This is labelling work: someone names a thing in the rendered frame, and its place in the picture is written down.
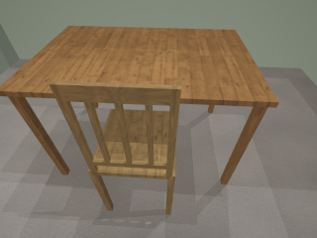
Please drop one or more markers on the chair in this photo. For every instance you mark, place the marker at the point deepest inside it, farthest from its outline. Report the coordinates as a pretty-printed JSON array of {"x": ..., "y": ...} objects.
[{"x": 133, "y": 143}]

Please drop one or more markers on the table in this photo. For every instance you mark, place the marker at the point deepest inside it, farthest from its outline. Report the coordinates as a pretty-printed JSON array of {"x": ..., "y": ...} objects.
[{"x": 213, "y": 67}]

